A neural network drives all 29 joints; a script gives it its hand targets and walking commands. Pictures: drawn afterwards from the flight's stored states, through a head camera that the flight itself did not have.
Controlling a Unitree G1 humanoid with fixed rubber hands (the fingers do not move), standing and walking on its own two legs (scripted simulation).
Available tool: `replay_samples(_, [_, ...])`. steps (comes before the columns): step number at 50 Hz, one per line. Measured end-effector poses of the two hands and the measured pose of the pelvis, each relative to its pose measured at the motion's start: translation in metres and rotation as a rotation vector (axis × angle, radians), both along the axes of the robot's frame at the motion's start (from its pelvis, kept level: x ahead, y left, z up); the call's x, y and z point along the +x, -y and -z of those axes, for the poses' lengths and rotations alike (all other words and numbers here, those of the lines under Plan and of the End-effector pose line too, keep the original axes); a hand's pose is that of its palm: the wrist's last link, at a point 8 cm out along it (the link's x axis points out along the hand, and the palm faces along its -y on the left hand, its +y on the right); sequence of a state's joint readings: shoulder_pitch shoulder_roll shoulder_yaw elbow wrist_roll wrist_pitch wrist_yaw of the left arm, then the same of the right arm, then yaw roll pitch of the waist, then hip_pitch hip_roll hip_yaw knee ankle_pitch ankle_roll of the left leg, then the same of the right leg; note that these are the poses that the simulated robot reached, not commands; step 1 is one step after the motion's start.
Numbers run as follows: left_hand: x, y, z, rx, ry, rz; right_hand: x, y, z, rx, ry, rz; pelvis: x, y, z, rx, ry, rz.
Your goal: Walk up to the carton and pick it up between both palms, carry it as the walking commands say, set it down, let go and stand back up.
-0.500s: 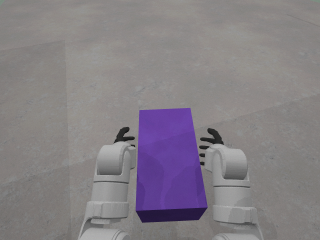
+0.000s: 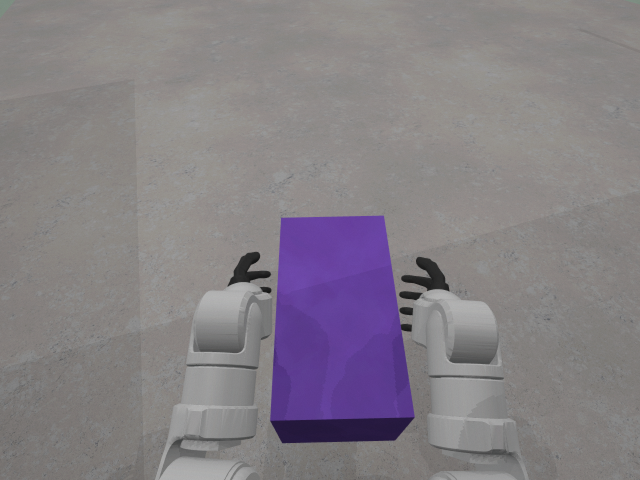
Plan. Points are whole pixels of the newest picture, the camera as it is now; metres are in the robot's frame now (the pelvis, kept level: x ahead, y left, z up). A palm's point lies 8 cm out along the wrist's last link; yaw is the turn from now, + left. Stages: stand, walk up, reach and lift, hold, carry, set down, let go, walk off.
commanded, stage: carry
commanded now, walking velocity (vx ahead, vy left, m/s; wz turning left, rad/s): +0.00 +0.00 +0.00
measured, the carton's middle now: (335, 324) +0.34 +0.00 -0.01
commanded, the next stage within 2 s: none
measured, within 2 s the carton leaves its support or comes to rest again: neither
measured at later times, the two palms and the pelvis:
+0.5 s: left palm (243, 301) +0.31 +0.11 +0.10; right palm (436, 307) +0.31 -0.12 +0.09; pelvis +0.00 +0.00 +0.00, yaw +0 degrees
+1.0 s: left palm (245, 304) +0.31 +0.12 +0.08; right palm (436, 310) +0.31 -0.12 +0.07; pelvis +0.01 +0.00 +0.00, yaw +0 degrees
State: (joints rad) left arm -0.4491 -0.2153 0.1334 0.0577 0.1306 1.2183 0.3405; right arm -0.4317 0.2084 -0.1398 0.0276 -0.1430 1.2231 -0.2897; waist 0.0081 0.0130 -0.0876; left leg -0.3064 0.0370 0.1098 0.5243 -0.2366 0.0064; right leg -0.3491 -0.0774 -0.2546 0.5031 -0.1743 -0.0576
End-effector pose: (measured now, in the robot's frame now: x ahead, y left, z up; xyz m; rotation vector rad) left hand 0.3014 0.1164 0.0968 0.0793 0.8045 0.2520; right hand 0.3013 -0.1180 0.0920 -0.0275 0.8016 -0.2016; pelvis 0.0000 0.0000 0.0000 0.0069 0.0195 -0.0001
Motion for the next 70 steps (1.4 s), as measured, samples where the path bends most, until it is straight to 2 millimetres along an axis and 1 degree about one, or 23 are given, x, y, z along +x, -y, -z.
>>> replay_samples(40, [0.007, 0.002, 0.000, -0.010, 0.010, 0.004, 0.008, 0.003, 0.001, 0.002, 0.002, -0.013, 0.008, 0.004, 0.000, -0.001, 0.004, 0.000])
replay_samples(44, [0.009, 0.002, 0.004, -0.020, 0.006, 0.013, 0.010, 0.004, 0.004, 0.009, -0.003, -0.022, 0.009, 0.004, 0.000, -0.001, 0.004, 0.001])
replay_samples(49, [0.012, 0.000, 0.016, -0.051, 0.003, 0.048, 0.013, 0.006, 0.016, 0.013, -0.009, -0.032, 0.011, 0.004, 0.000, 0.000, 0.004, 0.003])
replay_samples(52, [0.013, -0.001, 0.019, -0.054, 0.028, 0.066, 0.014, 0.007, 0.019, 0.014, 0.015, -0.039, 0.011, 0.003, 0.000, 0.000, 0.005, 0.004])
replay_samples(58, [0.012, -0.002, 0.019, -0.060, 0.079, 0.089, 0.012, 0.008, 0.019, 0.012, 0.066, -0.051, 0.012, 0.002, 0.001, 0.002, 0.002, 0.009])
replay_samples(70, [0.008, -0.003, 0.023, -0.063, 0.088, 0.115, 0.005, 0.009, 0.022, 0.007, 0.076, -0.059, 0.014, 0.000, 0.000, 0.000, -0.003, 0.018])
